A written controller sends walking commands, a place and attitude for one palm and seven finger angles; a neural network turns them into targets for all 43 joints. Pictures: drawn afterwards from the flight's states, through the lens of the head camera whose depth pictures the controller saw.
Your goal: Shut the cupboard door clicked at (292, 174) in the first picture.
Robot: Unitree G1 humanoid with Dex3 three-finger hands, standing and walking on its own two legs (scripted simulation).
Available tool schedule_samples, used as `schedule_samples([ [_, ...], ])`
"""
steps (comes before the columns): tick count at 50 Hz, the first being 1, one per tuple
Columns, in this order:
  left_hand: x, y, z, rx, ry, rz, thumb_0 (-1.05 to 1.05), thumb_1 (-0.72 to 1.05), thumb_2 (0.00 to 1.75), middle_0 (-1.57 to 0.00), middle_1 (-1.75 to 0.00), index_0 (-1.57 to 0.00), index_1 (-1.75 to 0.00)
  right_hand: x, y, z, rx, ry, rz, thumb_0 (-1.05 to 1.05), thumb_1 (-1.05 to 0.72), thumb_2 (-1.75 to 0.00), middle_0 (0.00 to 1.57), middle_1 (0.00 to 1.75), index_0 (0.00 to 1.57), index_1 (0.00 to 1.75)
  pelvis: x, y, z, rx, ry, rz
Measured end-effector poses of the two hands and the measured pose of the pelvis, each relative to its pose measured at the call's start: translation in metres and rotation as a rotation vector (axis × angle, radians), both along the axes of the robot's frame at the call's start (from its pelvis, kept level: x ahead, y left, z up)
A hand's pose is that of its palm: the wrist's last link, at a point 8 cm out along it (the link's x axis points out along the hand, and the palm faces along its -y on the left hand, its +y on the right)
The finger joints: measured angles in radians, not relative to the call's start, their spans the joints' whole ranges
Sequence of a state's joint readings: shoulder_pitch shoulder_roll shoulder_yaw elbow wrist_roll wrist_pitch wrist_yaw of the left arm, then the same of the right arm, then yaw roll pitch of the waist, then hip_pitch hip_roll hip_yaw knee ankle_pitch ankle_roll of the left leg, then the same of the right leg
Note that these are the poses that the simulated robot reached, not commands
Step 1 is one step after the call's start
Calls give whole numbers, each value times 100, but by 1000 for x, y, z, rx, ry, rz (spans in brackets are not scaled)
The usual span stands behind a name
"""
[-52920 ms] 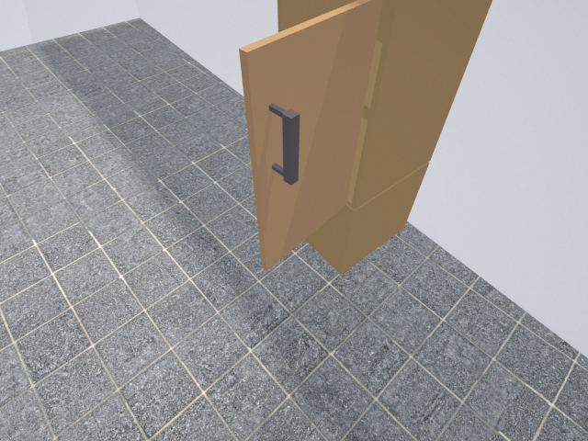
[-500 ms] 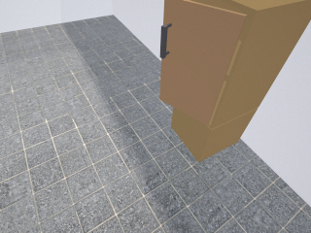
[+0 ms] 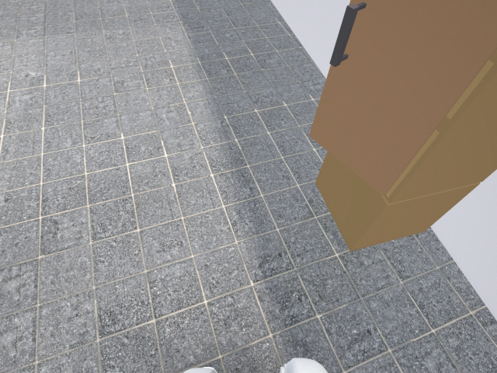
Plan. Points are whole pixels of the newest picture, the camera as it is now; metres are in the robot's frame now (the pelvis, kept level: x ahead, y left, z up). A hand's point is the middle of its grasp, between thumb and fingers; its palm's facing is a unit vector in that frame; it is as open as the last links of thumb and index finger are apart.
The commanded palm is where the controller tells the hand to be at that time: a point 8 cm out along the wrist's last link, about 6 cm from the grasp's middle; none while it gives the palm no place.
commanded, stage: walk to a spot facing it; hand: left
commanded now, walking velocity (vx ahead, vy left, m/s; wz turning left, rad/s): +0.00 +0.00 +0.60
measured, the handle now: (348, 35) +0.89 -0.24 +0.08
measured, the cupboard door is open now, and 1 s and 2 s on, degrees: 23 23 23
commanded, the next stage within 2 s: turn to face it in 1.56 s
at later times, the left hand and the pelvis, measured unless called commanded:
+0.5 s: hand out of the picture +0.01 +0.15 -0.14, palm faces +0.31 -0.89 -0.33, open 7.4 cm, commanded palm none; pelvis +0.01 -0.07 +0.01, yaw +20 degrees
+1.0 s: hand out of the picture +0.04 +0.21 -0.15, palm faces +0.59 -0.77 -0.25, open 7.4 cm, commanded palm none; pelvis +0.09 -0.02 +0.00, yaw +38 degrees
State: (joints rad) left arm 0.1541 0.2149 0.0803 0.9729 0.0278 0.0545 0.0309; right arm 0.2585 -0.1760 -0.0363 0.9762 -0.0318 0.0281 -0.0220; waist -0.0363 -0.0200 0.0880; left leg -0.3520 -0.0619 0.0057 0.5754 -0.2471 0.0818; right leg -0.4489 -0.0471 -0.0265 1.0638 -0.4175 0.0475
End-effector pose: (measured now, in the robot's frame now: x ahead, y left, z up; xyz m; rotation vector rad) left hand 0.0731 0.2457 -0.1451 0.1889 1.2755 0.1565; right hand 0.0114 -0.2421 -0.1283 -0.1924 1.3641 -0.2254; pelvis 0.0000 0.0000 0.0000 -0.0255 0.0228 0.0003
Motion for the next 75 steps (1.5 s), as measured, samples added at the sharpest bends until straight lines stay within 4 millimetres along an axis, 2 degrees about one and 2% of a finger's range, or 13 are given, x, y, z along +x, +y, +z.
schedule_samples([
  [12, 17, -6, 34, 58, -159, 95, 1, 91, 90, -19, -30, -20, -30, 65, -48, 12, -29, -44, 174, 1, -91, -90, 20, 30, 21, 30, -1, -33, 11, -15, 35, 173],
  [16, -3, -17, 34, 105, -173, 143, 1, 91, 90, -20, -30, -20, -30, 91, -67, -2, -6, -68, 218, 1, -91, -90, 20, 30, 21, 30, 2, -55, 0, 29, 46, 219],
  [21, -50, -37, 38, 122, -73, 235, 1, 91, 90, -20, -30, -20, -30, 127, -71, -7, 22, -88, 293, 1, -91, -90, 20, 30, 20, 30, 7, -65, 4, 37, 18, 291],
  [27, -102, -57, 35, 96, 8, 358, 1, 91, 90, -20, -30, -20, -30, 169, -45, -4, 69, -93, 422, 1, -91, -90, 20, 30, 20, 30, 16, -69, 8, 82, 1, 386],
  [35, -179, -65, 6, 24, 108, 555, 1, 90, 90, -20, -30, -20, -30, 239, 34, -3, 85, -200, 644, 1, -91, -90, 20, 30, 20, 30, 24, -44, -10, 62, 1, 507],
  [38, -191, -60, -2, 2, 149, 594, 1, 91, 90, -20, -30, -20, -30, 251, 55, 2, 86, -255, 694, 1, -91, -90, 20, 30, 20, 30, 27, -36, -13, 60, -6, 530],
  [42, -167, -43, 8, 3, 90, 625, 1, 91, 90, -20, -30, -20, -30, 249, 61, 8, 74, -217, 724, 1, -91, -90, 20, 30, 21, 30, 41, -27, -3, 44, -1, 578],
  [49, -79, -9, 30, 54, -93, 617, 1, 91, 90, -19, -30, -20, -30, 249, 50, 0, 72, -59, 719, 1, -91, -90, 20, 30, 21, 30, 85, -18, 6, 35, 11, 651],
  [53, -27, 6, 31, 107, -180, 602, 1, 91, 90, -20, -30, -20, -30, 269, 41, -19, 76, 12, 702, 1, -91, -90, 20, 30, 21, 30, 126, -15, -7, 48, 16, 692],
  [56, -8, 5, 33, 132, -212, 644, 1, 91, 90, -20, -30, -20, -30, 296, 45, -24, 61, 49, 730, 1, -91, -90, 20, 30, 21, 30, 147, -10, -8, 45, 4, 743],
  [60, -4, -9, 37, 102, -172, 738, 1, 91, 90, -20, -30, -20, -30, 345, 76, -11, 72, 19, 791, 2, -91, -90, 20, 30, 20, 30, 174, 6, 5, 48, 7, 810],
  [64, -14, -24, 33, 64, -101, 852, 0, 93, 90, -20, -30, -20, -30, 397, 128, 1, 101, -36, 874, 1, -91, -90, 20, 30, 20, 30, 198, 23, 13, 47, 17, 880],
  [75, -68, -52, 0, -111, 164, 1095, 1, 92, 90, -20, -30, -20, -30, 504, 344, 7, 199, -252, 1192, 1, -91, -90, 19, 30, 20, 30, 234, 109, -9, 43, -4, 1016],
])
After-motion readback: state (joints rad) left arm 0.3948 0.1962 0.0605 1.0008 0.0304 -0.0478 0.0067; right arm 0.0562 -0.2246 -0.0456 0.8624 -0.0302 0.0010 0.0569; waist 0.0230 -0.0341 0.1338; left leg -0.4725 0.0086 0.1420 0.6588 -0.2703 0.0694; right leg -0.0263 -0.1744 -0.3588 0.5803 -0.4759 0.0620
